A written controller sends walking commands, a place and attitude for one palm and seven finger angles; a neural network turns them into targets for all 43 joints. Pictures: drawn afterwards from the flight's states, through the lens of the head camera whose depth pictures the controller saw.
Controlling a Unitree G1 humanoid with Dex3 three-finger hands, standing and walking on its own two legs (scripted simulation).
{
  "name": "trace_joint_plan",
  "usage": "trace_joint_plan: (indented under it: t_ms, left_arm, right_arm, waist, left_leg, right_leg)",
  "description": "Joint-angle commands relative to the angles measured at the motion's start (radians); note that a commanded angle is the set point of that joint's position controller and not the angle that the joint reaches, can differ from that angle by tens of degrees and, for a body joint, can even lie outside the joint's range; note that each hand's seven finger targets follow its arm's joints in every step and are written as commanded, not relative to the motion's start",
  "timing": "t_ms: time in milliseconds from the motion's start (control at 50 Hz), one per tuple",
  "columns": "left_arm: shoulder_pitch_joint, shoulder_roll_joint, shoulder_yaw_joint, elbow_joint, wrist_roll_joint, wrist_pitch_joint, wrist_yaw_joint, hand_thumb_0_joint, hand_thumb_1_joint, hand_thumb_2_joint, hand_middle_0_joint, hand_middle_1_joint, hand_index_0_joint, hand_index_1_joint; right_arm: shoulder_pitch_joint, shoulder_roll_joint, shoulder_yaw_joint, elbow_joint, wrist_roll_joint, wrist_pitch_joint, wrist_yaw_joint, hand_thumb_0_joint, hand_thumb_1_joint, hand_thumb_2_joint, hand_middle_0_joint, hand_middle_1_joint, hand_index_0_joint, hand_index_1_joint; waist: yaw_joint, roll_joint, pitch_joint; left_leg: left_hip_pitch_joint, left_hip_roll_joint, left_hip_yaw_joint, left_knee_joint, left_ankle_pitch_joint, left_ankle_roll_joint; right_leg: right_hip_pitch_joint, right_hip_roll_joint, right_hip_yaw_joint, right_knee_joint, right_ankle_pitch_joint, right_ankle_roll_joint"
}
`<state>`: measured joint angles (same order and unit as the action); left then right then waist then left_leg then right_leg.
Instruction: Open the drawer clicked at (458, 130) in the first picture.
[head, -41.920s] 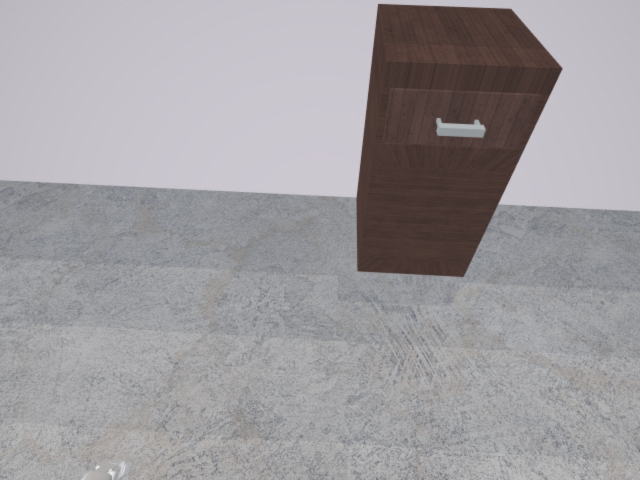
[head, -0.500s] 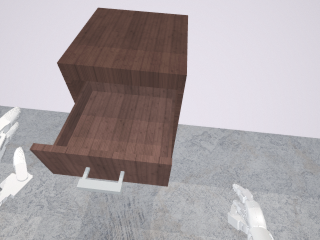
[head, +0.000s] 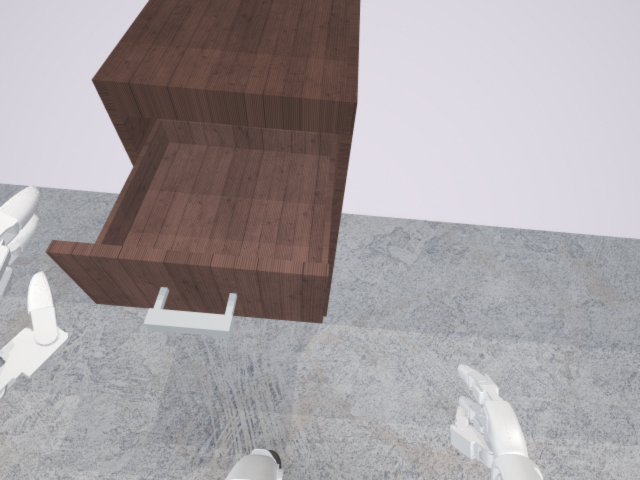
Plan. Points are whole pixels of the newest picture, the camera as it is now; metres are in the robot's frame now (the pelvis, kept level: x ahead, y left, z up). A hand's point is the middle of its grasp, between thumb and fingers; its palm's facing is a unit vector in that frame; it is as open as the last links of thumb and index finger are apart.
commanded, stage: step back with the hand held close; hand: left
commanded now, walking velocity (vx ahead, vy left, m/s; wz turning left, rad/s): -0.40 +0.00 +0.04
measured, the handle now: (194, 309) +0.34 +0.21 -0.07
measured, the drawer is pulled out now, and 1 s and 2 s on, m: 0.28 0.28 0.28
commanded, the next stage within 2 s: stop stepping back and stand still in 0.28 s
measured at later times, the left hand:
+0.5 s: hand out of the picture +0.09 +0.19 +0.18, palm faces +0.28 -0.83 -0.49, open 7.4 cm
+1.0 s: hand out of the picture +0.01 +0.19 +0.18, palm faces +0.36 -0.79 -0.49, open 7.4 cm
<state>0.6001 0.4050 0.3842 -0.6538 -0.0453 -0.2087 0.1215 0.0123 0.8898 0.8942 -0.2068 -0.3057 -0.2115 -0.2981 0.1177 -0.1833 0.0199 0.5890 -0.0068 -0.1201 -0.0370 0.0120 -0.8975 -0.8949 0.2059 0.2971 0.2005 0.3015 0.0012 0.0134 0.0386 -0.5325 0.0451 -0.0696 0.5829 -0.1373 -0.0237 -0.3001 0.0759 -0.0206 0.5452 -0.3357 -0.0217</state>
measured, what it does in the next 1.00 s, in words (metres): walks backwards: left foot, then right foot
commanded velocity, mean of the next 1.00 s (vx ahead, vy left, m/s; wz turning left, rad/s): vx -0.05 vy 0.06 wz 0.00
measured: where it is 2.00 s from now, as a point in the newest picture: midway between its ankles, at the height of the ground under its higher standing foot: outside the picture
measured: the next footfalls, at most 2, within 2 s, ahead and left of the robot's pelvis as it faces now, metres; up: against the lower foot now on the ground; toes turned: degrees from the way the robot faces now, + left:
left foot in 0.24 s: -0.01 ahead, +0.11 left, +0.00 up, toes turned +2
right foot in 0.52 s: -0.10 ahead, -0.15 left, +0.00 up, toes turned -2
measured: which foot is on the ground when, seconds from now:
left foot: down 0.00-0.02, up 0.04-0.22, down 0.24-0.56, up 0.58-0.86, down 0.88-1.00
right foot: down 0.00-0.26, up 0.28-0.50, down 0.52-1.00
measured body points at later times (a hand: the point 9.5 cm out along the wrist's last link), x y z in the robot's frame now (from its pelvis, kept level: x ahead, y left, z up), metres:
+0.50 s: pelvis -0.10 -0.03 +0.01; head -0.05 -0.01 +0.45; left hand +0.07 +0.23 +0.21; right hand +0.10 -0.23 -0.07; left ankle -0.05 +0.11 -0.73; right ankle -0.14 -0.14 -0.71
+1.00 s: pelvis -0.16 -0.05 +0.01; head -0.15 -0.03 +0.46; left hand -0.02 +0.23 +0.21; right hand +0.01 -0.30 -0.06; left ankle -0.19 +0.07 -0.73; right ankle -0.14 -0.14 -0.73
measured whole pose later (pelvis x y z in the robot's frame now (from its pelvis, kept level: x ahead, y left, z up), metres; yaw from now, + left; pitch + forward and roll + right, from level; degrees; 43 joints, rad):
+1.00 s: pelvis -0.16 -0.05 +0.01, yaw +4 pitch +0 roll +0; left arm 0.68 0.43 0.36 -0.62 -0.03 -0.22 0.15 0.01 0.88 0.89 -0.21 -0.31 -0.22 -0.30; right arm 0.23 -0.25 -0.04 0.59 0.02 -0.11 -0.05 0.01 -0.90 -0.90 0.20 0.30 0.19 0.30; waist -0.02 -0.04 0.02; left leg -0.19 0.01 0.04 0.46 -0.27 0.00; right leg -0.25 -0.02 -0.11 0.48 -0.23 -0.03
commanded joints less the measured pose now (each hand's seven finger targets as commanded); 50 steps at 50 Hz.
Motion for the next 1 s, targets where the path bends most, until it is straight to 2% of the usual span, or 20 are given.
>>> trace_joint_plan:
  t_ms: [0, 20, 60, 140, 180, 220, 240, 260, 300, 380, 440, 500, 540, 560, 660, 740, 780, 820, 880, 980]
  left_arm:
    - [0.077, 0.164, 0.127, -0.235, -0.026, -0.074, 0.001, 0.000, 0.900, 0.900, -0.200, -0.300, -0.200, -0.300]
    - [0.080, 0.191, 0.155, -0.217, -0.027, -0.078, 0.006, 0.000, 0.900, 0.900, -0.200, -0.300, -0.200, -0.300]
    - [0.116, 0.209, 0.187, -0.166, -0.027, -0.066, 0.020, 0.000, 0.900, 0.900, -0.200, -0.300, -0.200, -0.300]
    - [0.074, 0.146, 0.145, -0.087, 0.006, -0.043, 0.032, 0.000, 0.900, 0.900, -0.200, -0.300, -0.200, -0.300]
    - [0.044, 0.127, 0.105, -0.110, 0.000, -0.033, 0.030, 0.000, 0.900, 0.900, -0.200, -0.300, -0.200, -0.300]
    - [-0.004, 0.135, 0.078, -0.201, 0.011, -0.041, 0.038, 0.000, 0.900, 0.900, -0.200, -0.300, -0.200, -0.300]
    - [0.032, 0.128, 0.071, -0.220, 0.015, -0.045, 0.037, 0.000, 0.900, 0.900, -0.200, -0.300, -0.200, -0.300]
    - [0.086, 0.108, 0.060, -0.214, 0.013, -0.048, 0.034, 0.000, 0.900, 0.900, -0.200, -0.300, -0.200, -0.300]
    - [0.100, 0.142, 0.090, -0.322, 0.006, -0.037, 0.031, 0.000, 0.900, 0.900, -0.200, -0.300, -0.200, -0.300]
    - [0.101, 0.140, 0.103, -0.397, -0.003, -0.016, 0.047, 0.000, 0.900, 0.900, -0.200, -0.300, -0.200, -0.300]
    - [0.139, 0.140, 0.130, -0.309, -0.022, 0.002, 0.053, 0.000, 0.900, 0.900, -0.200, -0.300, -0.200, -0.300]
    - [0.111, 0.155, 0.145, -0.186, -0.020, 0.005, 0.052, 0.000, 0.900, 0.900, -0.200, -0.300, -0.200, -0.300]
    - [0.067, 0.173, 0.155, -0.114, -0.021, 0.005, 0.053, 0.000, 0.900, 0.900, -0.200, -0.300, -0.200, -0.300]
    - [0.048, 0.150, 0.117, -0.099, -0.028, 0.014, 0.046, 0.000, 0.900, 0.900, -0.200, -0.300, -0.200, -0.300]
    - [0.052, 0.132, 0.081, 0.005, 0.004, -0.027, 0.032, 0.000, 0.900, 0.900, -0.200, -0.300, -0.200, -0.300]
    - [0.015, 0.123, 0.048, -0.072, 0.022, -0.051, 0.048, 0.000, 0.900, 0.900, -0.200, -0.300, -0.200, -0.300]
    - [0.006, 0.151, 0.068, -0.160, 0.023, -0.061, 0.058, 0.000, 0.900, 0.900, -0.200, -0.300, -0.200, -0.300]
    - [0.038, 0.162, 0.084, -0.192, 0.020, -0.066, 0.063, 0.000, 0.900, 0.900, -0.200, -0.300, -0.200, -0.300]
    - [0.065, 0.165, 0.095, -0.216, 0.014, -0.078, 0.057, 0.000, 0.900, 0.900, -0.200, -0.300, -0.200, -0.300]
    - [0.081, 0.134, 0.104, -0.136, 0.001, -0.067, 0.054, 0.000, 0.900, 0.900, -0.200, -0.300, -0.200, -0.300]
  right_arm:
    - [-0.043, -0.147, -0.081, -0.155, 0.041, -0.037, -0.011, 0.000, -0.900, -0.900, 0.200, 0.300, 0.200, 0.300]
    - [-0.064, -0.140, -0.088, -0.158, 0.052, -0.027, -0.018, 0.000, -0.900, -0.900, 0.200, 0.300, 0.200, 0.300]
    - [-0.100, -0.131, -0.090, -0.148, 0.043, -0.006, -0.029, 0.000, -0.900, -0.900, 0.200, 0.300, 0.200, 0.300]
    - [-0.133, -0.074, -0.033, -0.143, 0.014, 0.048, -0.062, 0.000, -0.900, -0.900, 0.200, 0.300, 0.200, 0.300]
    - [-0.109, -0.096, -0.035, -0.137, 0.022, 0.061, -0.072, 0.000, -0.900, -0.900, 0.200, 0.300, 0.200, 0.300]
    - [-0.074, -0.122, -0.078, -0.139, 0.013, 0.054, -0.057, 0.000, -0.900, -0.900, 0.200, 0.300, 0.200, 0.300]
    - [-0.035, -0.128, -0.097, -0.144, 0.015, 0.030, -0.035, 0.000, -0.900, -0.900, 0.200, 0.300, 0.200, 0.300]
    - [-0.022, -0.140, -0.113, -0.147, 0.026, 0.011, -0.019, 0.000, -0.900, -0.900, 0.200, 0.300, 0.200, 0.300]
    - [-0.035, -0.122, -0.086, -0.156, -0.013, -0.007, -0.015, 0.000, -0.900, -0.900, 0.200, 0.300, 0.200, 0.300]
    - [-0.034, -0.129, -0.083, -0.137, 0.000, -0.027, -0.006, 0.000, -0.900, -0.900, 0.200, 0.300, 0.200, 0.300]
    - [-0.036, -0.130, -0.059, -0.149, 0.018, -0.032, -0.004, 0.000, -0.900, -0.900, 0.200, 0.300, 0.200, 0.300]
    - [-0.034, -0.121, -0.046, -0.145, 0.032, -0.013, -0.016, 0.000, -0.900, -0.900, 0.200, 0.300, 0.200, 0.300]
    - [-0.015, -0.118, -0.051, -0.139, 0.031, 0.006, -0.020, 0.000, -0.900, -0.900, 0.200, 0.300, 0.200, 0.300]
    - [-0.020, -0.133, -0.069, -0.139, 0.050, 0.009, -0.018, 0.000, -0.900, -0.900, 0.200, 0.300, 0.200, 0.300]
    - [-0.060, -0.134, -0.056, -0.125, 0.025, 0.028, -0.025, 0.000, -0.900, -0.900, 0.200, 0.300, 0.200, 0.300]
    - [-0.037, -0.138, -0.063, -0.133, 0.017, -0.015, -0.029, 0.000, -0.900, -0.900, 0.200, 0.300, 0.200, 0.300]
    - [-0.016, -0.137, -0.063, -0.135, 0.014, -0.027, -0.027, 0.000, -0.900, -0.900, 0.200, 0.300, 0.200, 0.300]
    - [0.015, -0.141, -0.066, -0.140, 0.012, -0.036, -0.025, 0.000, -0.900, -0.900, 0.200, 0.300, 0.200, 0.300]
    - [0.017, -0.178, -0.085, -0.158, 0.018, -0.041, -0.018, 0.000, -0.900, -0.900, 0.200, 0.300, 0.200, 0.300]
    - [0.018, -0.152, -0.072, -0.150, 0.035, -0.038, -0.013, 0.000, -0.900, -0.900, 0.200, 0.300, 0.200, 0.300]
  waist:
    - [0.000, -0.100, -0.384]
    - [-0.002, -0.168, -0.343]
    - [0.016, -0.151, -0.268]
    - [-0.024, -0.125, -0.128]
    - [-0.043, -0.045, -0.116]
    - [-0.028, 0.143, -0.189]
    - [-0.009, 0.160, -0.277]
    - [-0.008, 0.133, -0.298]
    - [-0.006, 0.252, -0.312]
    - [-0.005, 0.200, -0.282]
    - [-0.012, 0.232, -0.221]
    - [-0.024, 0.038, -0.148]
    - [-0.040, -0.185, -0.119]
    - [-0.028, -0.271, -0.108]
    - [-0.040, -0.131, -0.059]
    - [-0.012, -0.195, -0.060]
    - [-0.015, -0.130, -0.090]
    - [-0.020, -0.041, -0.117]
    - [-0.003, 0.158, -0.140]
    - [-0.021, 0.049, -0.090]
  left_leg:
    - [0.268, -0.004, 0.038, 0.150, 0.188, 0.027]
    - [0.206, -0.071, 0.066, 0.297, -0.140, 0.003]
    - [0.049, -0.101, -0.007, 0.588, -0.374, -0.005]
    - [0.012, -0.043, 0.027, 0.205, -0.360, -0.002]
    - [0.105, -0.044, 0.052, -0.273, -0.041, -0.014]
    - [0.380, 0.203, -0.118, -0.217, 0.720, 0.065]
    - [0.499, 0.291, -0.140, -0.125, 0.900, 0.119]
    - [0.547, 0.305, -0.112, -0.117, 0.882, 0.133]
    - [0.380, 0.297, -0.155, -0.151, 0.799, 0.161]
    - [0.414, 0.232, -0.074, -0.144, 0.641, 0.137]
    - [0.296, 0.179, -0.050, -0.165, 0.218, 0.109]
    - [0.141, 0.053, 0.034, -0.087, -0.310, 0.045]
    - [0.139, -0.045, 0.067, 0.237, -0.297, 0.011]
    - [0.095, -0.065, 0.044, 0.423, -0.289, 0.011]
    - [0.042, -0.023, 0.067, 0.323, -0.226, 0.019]
    - [0.141, -0.038, 0.118, 0.043, -0.276, 0.058]
    - [0.221, -0.039, 0.125, -0.113, -0.231, 0.072]
    - [0.318, -0.038, 0.114, -0.252, -0.114, 0.079]
    - [0.349, 0.118, -0.047, -0.262, 0.090, 0.116]
    - [0.171, 0.074, 0.001, -0.236, -0.075, 0.074]
  right_leg:
    - [0.116, -0.243, 0.132, -0.127, 0.614, -0.033]
    - [0.061, -0.360, 0.235, -0.175, 0.649, -0.093]
    - [0.006, -0.449, 0.300, -0.216, 0.623, -0.186]
    - [0.105, -0.297, 0.116, -0.096, 0.879, -0.103]
    - [0.179, -0.192, 0.035, 0.025, 0.800, -0.033]
    - [-0.030, -0.107, 0.015, 0.148, 0.225, 0.029]
    - [-0.123, -0.104, 0.047, 0.218, -0.050, 0.023]
    - [-0.144, -0.094, 0.042, 0.264, -0.109, 0.014]
    - [-0.100, -0.084, 0.049, 0.357, -0.161, 0.031]
    - [-0.105, -0.065, -0.003, 0.276, -0.093, 0.044]
    - [0.012, -0.066, -0.032, 0.055, -0.070, 0.047]
    - [0.167, -0.118, -0.019, -0.241, 0.095, 0.037]
    - [-0.007, -0.357, 0.281, -0.368, -0.024, -0.085]
    - [-0.021, -0.408, 0.373, -0.384, -0.021, -0.100]
    - [0.047, -0.356, 0.155, -0.321, 0.104, -0.080]
    - [0.124, -0.374, 0.197, -0.353, 0.092, -0.082]
    - [0.164, -0.377, 0.189, -0.325, 0.136, -0.075]
    - [0.181, -0.303, 0.134, -0.251, 0.168, -0.039]
    - [0.158, -0.166, 0.020, -0.072, 0.215, 0.022]
    - [0.217, -0.145, 0.016, -0.109, 0.193, 0.020]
